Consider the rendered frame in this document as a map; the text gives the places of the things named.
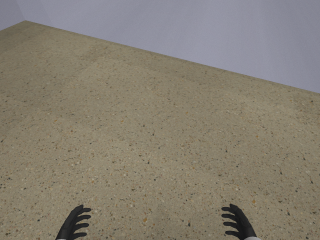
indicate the robot left hand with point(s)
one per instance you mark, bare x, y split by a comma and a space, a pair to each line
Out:
69, 226

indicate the robot right hand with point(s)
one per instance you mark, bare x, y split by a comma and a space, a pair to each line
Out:
242, 223

